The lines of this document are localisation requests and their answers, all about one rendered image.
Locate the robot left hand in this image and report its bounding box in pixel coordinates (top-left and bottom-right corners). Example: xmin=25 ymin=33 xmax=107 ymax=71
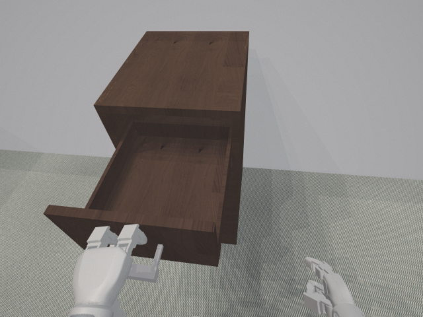
xmin=72 ymin=224 xmax=147 ymax=317

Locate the handle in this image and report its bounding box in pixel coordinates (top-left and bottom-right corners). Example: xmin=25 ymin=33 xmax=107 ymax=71
xmin=109 ymin=244 xmax=164 ymax=283

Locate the right robot forearm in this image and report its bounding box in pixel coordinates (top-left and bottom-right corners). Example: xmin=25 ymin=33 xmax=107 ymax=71
xmin=332 ymin=303 xmax=365 ymax=317

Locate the cabinet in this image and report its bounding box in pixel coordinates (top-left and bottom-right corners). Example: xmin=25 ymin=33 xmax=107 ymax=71
xmin=94 ymin=31 xmax=249 ymax=245

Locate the drawer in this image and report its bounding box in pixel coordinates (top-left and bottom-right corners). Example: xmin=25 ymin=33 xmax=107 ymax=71
xmin=43 ymin=120 xmax=232 ymax=267

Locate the robot right hand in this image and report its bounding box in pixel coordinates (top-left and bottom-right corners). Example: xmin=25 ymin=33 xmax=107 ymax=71
xmin=303 ymin=257 xmax=355 ymax=317

